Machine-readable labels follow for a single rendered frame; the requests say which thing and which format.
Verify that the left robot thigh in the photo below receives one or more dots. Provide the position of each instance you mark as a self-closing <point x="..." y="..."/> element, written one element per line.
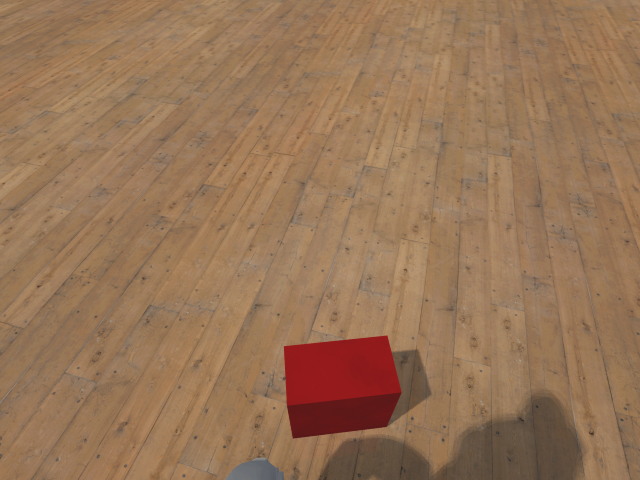
<point x="256" y="470"/>

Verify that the carton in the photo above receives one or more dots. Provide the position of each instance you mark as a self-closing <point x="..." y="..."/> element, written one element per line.
<point x="340" y="386"/>

